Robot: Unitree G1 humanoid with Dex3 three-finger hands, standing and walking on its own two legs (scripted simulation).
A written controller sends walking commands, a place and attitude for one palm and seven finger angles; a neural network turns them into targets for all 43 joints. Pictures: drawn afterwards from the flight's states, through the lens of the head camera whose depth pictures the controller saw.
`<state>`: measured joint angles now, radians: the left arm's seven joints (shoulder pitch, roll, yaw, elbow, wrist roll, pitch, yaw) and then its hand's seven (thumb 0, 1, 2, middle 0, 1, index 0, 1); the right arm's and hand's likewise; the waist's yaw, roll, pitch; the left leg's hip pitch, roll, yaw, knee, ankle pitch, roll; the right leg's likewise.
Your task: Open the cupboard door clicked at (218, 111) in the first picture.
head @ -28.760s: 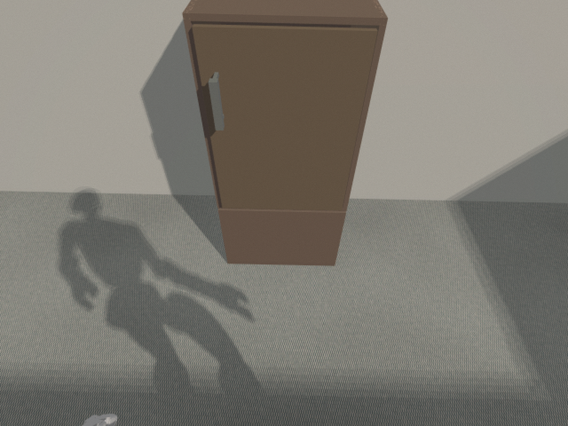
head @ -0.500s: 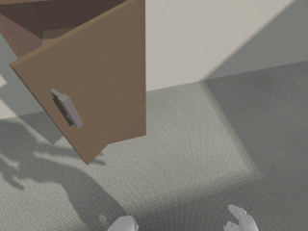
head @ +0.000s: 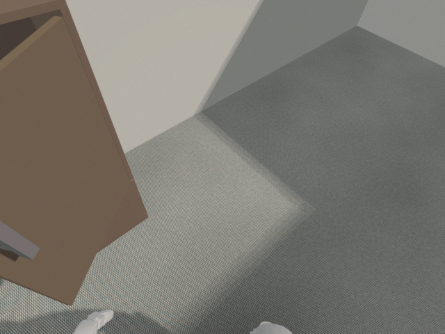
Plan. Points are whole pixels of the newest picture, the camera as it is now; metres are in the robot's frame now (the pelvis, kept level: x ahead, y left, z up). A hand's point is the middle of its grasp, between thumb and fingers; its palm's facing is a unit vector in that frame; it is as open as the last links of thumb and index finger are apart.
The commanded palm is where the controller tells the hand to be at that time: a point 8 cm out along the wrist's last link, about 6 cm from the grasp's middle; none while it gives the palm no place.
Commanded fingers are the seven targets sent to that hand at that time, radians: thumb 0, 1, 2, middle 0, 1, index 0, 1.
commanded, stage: walk to a spot facing it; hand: left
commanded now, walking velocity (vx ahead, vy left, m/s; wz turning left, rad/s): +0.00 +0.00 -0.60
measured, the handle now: out of the picture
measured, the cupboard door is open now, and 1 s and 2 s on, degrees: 37 37 37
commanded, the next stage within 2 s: none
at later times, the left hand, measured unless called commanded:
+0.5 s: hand (130, 329) +0.15 +0.19 -0.18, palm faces -0.22 -0.95 -0.20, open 7.4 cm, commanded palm none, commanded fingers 0.00 0.90 0.90 -0.20 -0.30 -0.20 -0.30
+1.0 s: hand (186, 271) +0.26 +0.08 -0.16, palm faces -0.53 -0.80 -0.28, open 7.4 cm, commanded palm none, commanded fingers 0.00 0.90 0.90 -0.20 -0.30 -0.20 -0.30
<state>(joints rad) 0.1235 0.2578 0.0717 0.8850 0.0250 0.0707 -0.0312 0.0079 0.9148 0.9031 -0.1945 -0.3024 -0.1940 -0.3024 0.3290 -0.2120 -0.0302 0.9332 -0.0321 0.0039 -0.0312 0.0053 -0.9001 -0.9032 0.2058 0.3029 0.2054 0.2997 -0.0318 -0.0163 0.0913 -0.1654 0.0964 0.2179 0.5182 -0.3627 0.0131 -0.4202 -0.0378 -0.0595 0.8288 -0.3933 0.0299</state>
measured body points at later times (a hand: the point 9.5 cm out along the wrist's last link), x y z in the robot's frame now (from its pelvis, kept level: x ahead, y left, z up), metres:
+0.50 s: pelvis +0.04 +0.01 -0.01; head +0.09 +0.02 +0.44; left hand +0.16 +0.24 -0.17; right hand +0.07 -0.26 -0.14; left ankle +0.07 +0.12 -0.74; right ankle +0.00 -0.12 -0.73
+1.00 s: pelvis +0.06 -0.03 -0.01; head +0.09 -0.08 +0.44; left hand +0.29 +0.12 -0.14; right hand -0.07 -0.26 -0.17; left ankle +0.08 +0.12 -0.67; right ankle +0.00 -0.10 -0.74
